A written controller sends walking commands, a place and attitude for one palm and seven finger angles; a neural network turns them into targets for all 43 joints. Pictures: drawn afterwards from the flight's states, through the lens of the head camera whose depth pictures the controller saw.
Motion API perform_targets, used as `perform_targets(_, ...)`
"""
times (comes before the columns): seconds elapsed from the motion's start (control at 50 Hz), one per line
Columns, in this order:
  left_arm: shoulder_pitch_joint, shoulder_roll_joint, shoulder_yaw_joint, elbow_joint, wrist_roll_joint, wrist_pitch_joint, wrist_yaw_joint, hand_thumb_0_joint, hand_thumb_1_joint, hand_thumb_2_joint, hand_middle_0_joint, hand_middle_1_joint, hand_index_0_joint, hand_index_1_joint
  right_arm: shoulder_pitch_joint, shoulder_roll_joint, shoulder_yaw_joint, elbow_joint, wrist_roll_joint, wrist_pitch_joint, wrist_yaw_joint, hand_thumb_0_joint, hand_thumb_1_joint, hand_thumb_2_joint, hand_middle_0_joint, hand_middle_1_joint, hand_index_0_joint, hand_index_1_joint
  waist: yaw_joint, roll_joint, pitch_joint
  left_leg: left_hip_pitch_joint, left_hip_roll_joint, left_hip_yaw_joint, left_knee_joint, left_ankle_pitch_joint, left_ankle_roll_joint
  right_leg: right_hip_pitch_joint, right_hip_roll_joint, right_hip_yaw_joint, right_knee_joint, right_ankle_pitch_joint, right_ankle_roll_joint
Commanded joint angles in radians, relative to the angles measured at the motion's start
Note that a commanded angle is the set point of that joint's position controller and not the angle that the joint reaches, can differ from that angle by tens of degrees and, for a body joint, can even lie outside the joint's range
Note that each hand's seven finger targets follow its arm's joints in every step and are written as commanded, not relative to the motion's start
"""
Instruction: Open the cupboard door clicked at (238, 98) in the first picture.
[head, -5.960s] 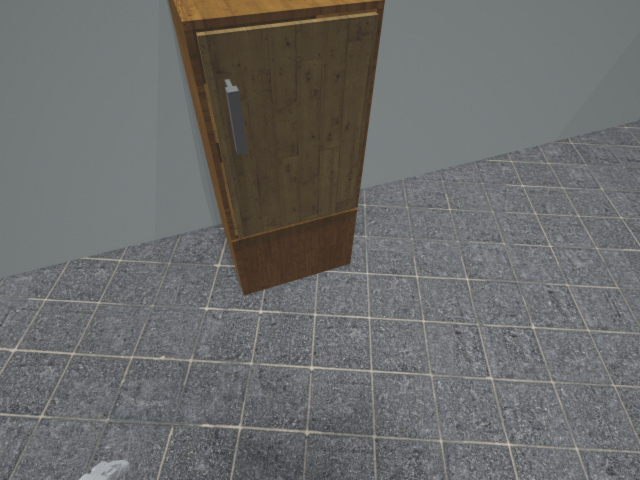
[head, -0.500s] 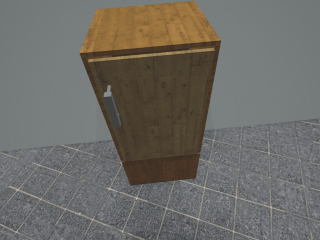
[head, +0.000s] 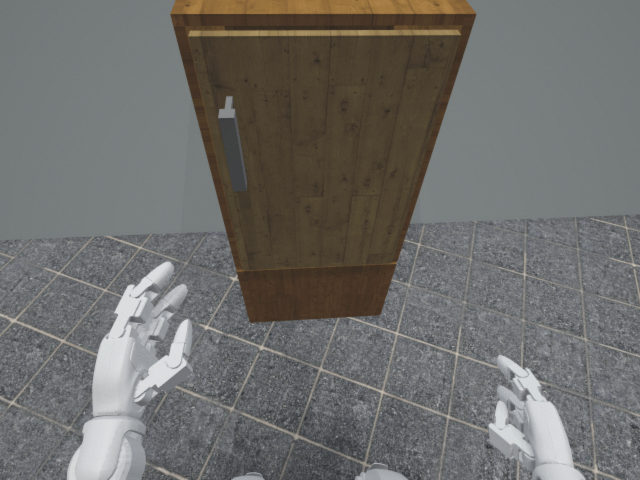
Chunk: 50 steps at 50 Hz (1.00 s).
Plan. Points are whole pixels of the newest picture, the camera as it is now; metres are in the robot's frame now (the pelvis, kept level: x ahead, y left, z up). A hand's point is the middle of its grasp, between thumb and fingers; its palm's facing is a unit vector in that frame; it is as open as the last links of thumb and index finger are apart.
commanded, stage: raise the hand with hooked fingers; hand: left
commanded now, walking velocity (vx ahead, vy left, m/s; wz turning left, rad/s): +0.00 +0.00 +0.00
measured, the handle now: (234, 145) +0.62 +0.18 +0.05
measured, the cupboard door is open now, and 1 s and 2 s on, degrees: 0 0 0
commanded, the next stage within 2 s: move the hooked fingers beside the handle in 1.78 s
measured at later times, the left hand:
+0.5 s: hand (148, 370) +0.24 +0.22 +0.00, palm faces +0.05 -1.00 -0.01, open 11.0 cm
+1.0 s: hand (91, 321) +0.28 +0.29 +0.05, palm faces +0.19 -0.98 -0.07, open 13.7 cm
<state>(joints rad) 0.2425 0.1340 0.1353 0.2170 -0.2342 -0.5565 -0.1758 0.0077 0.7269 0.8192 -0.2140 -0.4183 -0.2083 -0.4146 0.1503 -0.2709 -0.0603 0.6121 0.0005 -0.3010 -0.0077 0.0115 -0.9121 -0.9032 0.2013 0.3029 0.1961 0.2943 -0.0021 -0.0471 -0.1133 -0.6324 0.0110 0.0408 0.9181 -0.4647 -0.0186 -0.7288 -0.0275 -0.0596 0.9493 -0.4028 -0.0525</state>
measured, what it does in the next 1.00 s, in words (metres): stands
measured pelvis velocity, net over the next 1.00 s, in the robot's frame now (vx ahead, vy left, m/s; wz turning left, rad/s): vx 0.01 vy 0.03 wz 0.03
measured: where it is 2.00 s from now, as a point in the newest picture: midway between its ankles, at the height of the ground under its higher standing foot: outside the picture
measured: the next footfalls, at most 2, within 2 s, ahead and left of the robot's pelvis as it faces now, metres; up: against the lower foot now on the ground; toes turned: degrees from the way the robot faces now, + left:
none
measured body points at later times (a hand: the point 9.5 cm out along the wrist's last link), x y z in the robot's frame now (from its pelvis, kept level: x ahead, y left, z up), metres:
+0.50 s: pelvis -0.02 +0.03 -0.02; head +0.06 +0.04 +0.42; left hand +0.23 +0.28 +0.01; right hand +0.14 -0.18 -0.12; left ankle -0.01 +0.13 -0.69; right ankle +0.04 -0.09 -0.69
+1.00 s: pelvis +0.01 +0.03 -0.01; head +0.08 +0.04 +0.44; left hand +0.26 +0.34 +0.06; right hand +0.20 -0.20 -0.08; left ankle -0.01 +0.13 -0.69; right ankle +0.04 -0.09 -0.69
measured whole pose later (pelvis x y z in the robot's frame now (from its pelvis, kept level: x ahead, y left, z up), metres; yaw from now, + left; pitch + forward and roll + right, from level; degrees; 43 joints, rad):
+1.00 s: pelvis +0.01 +0.03 -0.01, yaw +1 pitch +14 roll -2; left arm 0.13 0.30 0.33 0.18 -0.30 -0.33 -0.24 -0.01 -0.42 0.33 -0.30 -1.15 -0.29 -1.15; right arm 0.23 -0.25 0.04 0.53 0.02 -0.21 -0.06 0.01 -0.91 -0.90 0.20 0.30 0.20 0.30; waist 0.01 0.02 -0.11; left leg -0.73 0.01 -0.01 1.02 -0.52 0.02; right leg -0.76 -0.03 -0.11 0.95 -0.42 -0.01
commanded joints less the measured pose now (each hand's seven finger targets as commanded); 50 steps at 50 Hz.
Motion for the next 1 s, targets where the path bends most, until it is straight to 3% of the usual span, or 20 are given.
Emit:
perform_targets(0.0,0.163,0.12,0.065,-0.147,-0.019,-0.034,-0.09,0.0,0.503,0.73,-0.228,-0.555,-0.228,-0.555,-0.073,-0.108,-0.026,-0.256,0.01,-0.003,0.015,0.0,-0.9,-0.9,0.2,0.3,0.2,0.3,0.091,0.028,-0.169,-0.225,-0.075,0.032,0.048,0.084,0.026,0.122,-0.022,0.117,-0.055,-0.009,0.021)
perform_targets(0.06,-0.028,0.146,0.045,-0.324,-0.003,0.04,-0.017,0.0,0.433,0.7,-0.233,-0.6,-0.233,-0.6,-0.063,-0.101,-0.015,-0.329,0.018,0.029,-0.008,0.0,-0.9,-0.9,0.2,0.3,0.2,0.3,0.043,0.058,-0.142,-0.253,-0.06,-0.003,0.041,-0.078,0.04,0.03,-0.015,0.138,-0.098,-0.292,0.027)
perform_targets(0.12,-0.213,0.186,0.06,-0.602,0.023,0.003,0.086,0.0,0.363,0.67,-0.238,-0.645,-0.238,-0.645,0.003,-0.085,-0.002,-0.309,0.003,0.04,-0.035,0.0,-0.9,-0.9,0.2,0.3,0.2,0.3,-0.005,0.138,-0.248,-0.154,-0.029,-0.051,0.057,-0.013,0.052,0.004,0.013,0.084,-0.025,-0.145,0.022)
perform_targets(0.14,-0.175,0.175,0.05,-0.627,0.036,-0.011,0.107,0.0,0.34,0.66,-0.24,-0.66,-0.24,-0.66,0.024,-0.082,0.001,-0.299,-0.003,0.041,-0.043,0.0,-0.9,-0.9,0.2,0.3,0.2,0.3,-0.005,0.158,-0.28,-0.116,-0.023,-0.059,0.056,0.015,0.051,0.0,0.018,0.065,-0.009,-0.095,0.019)
perform_targets(0.2,-0.135,0.141,-0.02,-0.605,0.052,-0.042,0.101,0.0,0.27,0.63,-0.245,-0.705,-0.245,-0.705,0.046,-0.086,0.024,-0.254,-0.011,0.027,-0.051,0.0,-0.9,-0.9,0.2,0.3,0.2,0.3,-0.04,0.179,-0.258,-0.096,-0.012,-0.088,0.067,0.092,0.044,-0.044,0.029,0.024,0.026,0.002,0.015)
perform_targets(0.24,-0.152,0.146,-0.044,-0.506,0.055,-0.006,0.059,0.0,0.223,0.61,-0.248,-0.735,-0.248,-0.735,0.04,-0.102,0.034,-0.23,-0.009,0.028,-0.055,0.0,-0.9,-0.9,0.2,0.3,0.2,0.3,-0.068,0.146,-0.211,-0.124,-0.007,-0.11,0.069,0.065,0.041,-0.078,0.034,0.004,0.028,-0.012,0.021)
perform_targets(0.28,-0.1,0.154,-0.035,-0.369,0.046,0.067,0.009,0.0,0.177,0.59,-0.252,-0.765,-0.252,-0.765,0.037,-0.112,0.04,-0.221,0.0,0.026,-0.059,0.0,-0.9,-0.9,0.2,0.3,0.2,0.3,-0.055,0.102,-0.186,-0.172,-0.01,-0.119,0.046,0.009,0.035,-0.06,0.033,-0.002,0.01,-0.055,0.027)
perform_targets(0.32,-0.007,0.173,0.013,-0.227,0.022,0.178,-0.035,0.0,0.13,0.57,-0.255,-0.795,-0.255,-0.795,0.029,-0.121,0.042,-0.236,0.016,0.04,-0.065,0.0,-0.9,-0.9,0.2,0.3,0.2,0.3,-0.015,0.046,-0.166,-0.208,-0.019,-0.115,0.008,-0.019,0.034,-0.006,0.036,-0.006,-0.025,-0.088,0.027)
perform_targets(0.38,-0.002,0.231,0.117,-0.308,-0.035,0.292,-0.046,0.0,0.06,0.54,-0.26,-0.84,-0.26,-0.84,0.01,-0.117,0.038,-0.285,0.032,0.06,-0.072,0.0,-0.9,-0.9,0.2,0.3,0.2,0.3,0.045,0.015,-0.267,-0.176,-0.032,-0.091,-0.043,0.036,0.03,0.13,0.024,0.002,-0.068,-0.062,0.033)
perform_targets(0.44,0.001,0.261,0.206,-0.443,-0.061,0.273,0.025,0.0,-0.01,0.51,-0.265,-0.885,-0.265,-0.885,0.015,-0.087,0.04,-0.279,0.022,0.055,-0.07,0.0,-0.9,-0.9,0.2,0.3,0.2,0.3,0.078,0.08,-0.323,-0.106,-0.024,-0.091,-0.06,0.172,0.02,0.182,0.025,-0.013,-0.045,0.056,0.025)
perform_targets(0.46,0.025,0.246,0.207,-0.471,-0.06,0.245,0.056,0.0,-0.033,0.5,-0.267,-0.9,-0.267,-0.9,0.026,-0.073,0.04,-0.269,0.016,0.051,-0.064,0.0,-0.9,-0.9,0.2,0.3,0.2,0.3,0.079,0.106,-0.314,-0.081,-0.019,-0.09,-0.059,0.223,0.016,0.176,0.027,-0.02,-0.036,0.101,0.021)
perform_targets(0.52,-0.022,0.225,0.167,-0.479,-0.023,0.135,0.12,0.0,-0.103,0.47,-0.272,-0.945,-0.272,-0.945,0.047,-0.08,0.037,-0.233,-0.004,0.043,-0.053,0.0,-0.9,-0.9,0.2,0.3,0.2,0.3,0.031,0.082,-0.237,-0.093,-0.003,-0.096,-0.032,0.251,0.016,0.092,0.031,-0.028,-0.013,0.118,0.02)
perform_targets(0.58,-0.086,0.203,0.112,-0.362,0.014,0.066,0.09,0.0,-0.173,0.44,-0.277,-0.99,-0.277,-0.99,0.066,-0.108,0.03,-0.193,-0.006,0.036,-0.045,0.0,-0.9,-0.9,0.2,0.3,0.2,0.3,-0.021,0.109,-0.147,-0.129,-0.001,-0.099,-0.015,0.14,0.014,-0.019,0.031,-0.029,-0.008,0.018,0.02)
perform_targets(0.62,-0.134,0.206,0.088,-0.326,0.006,0.068,0.03,0.0,-0.22,0.42,-0.28,-1.02,-0.28,-1.02,0.073,-0.124,0.023,-0.19,0.002,0.034,-0.051,0.0,-0.9,-0.9,0.2,0.3,0.2,0.3,-0.041,0.101,-0.154,-0.131,-0.006,-0.097,-0.01,0.113,0.021,-0.014,0.031,-0.019,-0.023,0.007,0.02)
perform_targets(0.72,-0.113,0.332,0.21,-0.328,-0.06,0.155,-0.088,0.0,-0.337,0.37,-0.288,-1.095,-0.288,-1.095,0.091,-0.141,0.015,-0.212,0.028,0.037,-0.079,0.0,-0.9,-0.9,0.2,0.3,0.2,0.3,0.008,0.129,-0.296,-0.051,-0.017,-0.081,-0.046,0.233,0.022,0.163,0.031,-0.001,-0.064,0.135,0.021)
perform_targets(0.76,-0.113,0.356,0.26,-0.393,-0.08,0.167,-0.082,0.0,-0.383,0.35,-0.292,-1.125,-0.292,-1.125,0.092,-0.125,0.017,-0.214,0.028,0.037,-0.08,0.0,-0.9,-0.9,0.2,0.3,0.2,0.3,0.028,0.154,-0.345,0.005,-0.013,-0.082,-0.056,0.35,0.013,0.21,0.03,-0.01,-0.058,0.233,0.023)
perform_targets(0.78,-0.102,0.348,0.273,-0.389,-0.09,0.169,-0.07,0.0,-0.407,0.34,-0.293,-1.14,-0.293,-1.14,0.093,-0.117,0.019,-0.21,0.027,0.038,-0.079,0.0,-0.9,-0.9,0.2,0.3,0.2,0.3,0.031,0.166,-0.324,0.019,-0.013,-0.08,-0.056,0.392,0.009,0.21,0.032,-0.011,-0.062,0.265,0.023)
perform_targets(0.82,-0.116,0.352,0.295,-0.354,-0.098,0.164,-0.046,0.0,-0.453,0.32,-0.297,-1.17,-0.297,-1.17,0.098,-0.11,0.025,-0.2,0.022,0.044,-0.074,0.0,-0.9,-0.9,0.2,0.3,0.2,0.3,0.028,0.143,-0.278,0.012,-0.01,-0.086,-0.054,0.422,0.003,0.206,0.04,-0.017,-0.059,0.297,0.021)
perform_targets(0.9,-0.195,0.303,0.252,-0.233,-0.075,0.161,-0.041,0.0,-0.5,0.3,-0.3,-1.2,-0.3,-1.2,0.097,-0.118,0.029,-0.183,0.019,0.054,-0.064,0.0,-0.9,-0.9,0.2,0.3,0.2,0.3,-0.013,0.124,-0.172,-0.022,-0.008,-0.081,-0.062,0.332,0.004,0.129,0.038,-0.025,-0.075,0.233,0.027)
perform_targets(0.98,-0.27,0.343,0.255,-0.163,-0.074,0.196,-0.123,0.0,-0.5,0.3,-0.3,-1.2,-0.3,-1.2,0.105,-0.136,0.026,-0.19,0.028,0.061,-0.071,0.0,-0.9,-0.9,0.2,0.3,0.2,0.3,-0.013,0.11,-0.238,-0.01,-0.014,-0.071,-0.07,0.32,0.016,0.188,0.034,-0.006,-0.096,0.253,0.029)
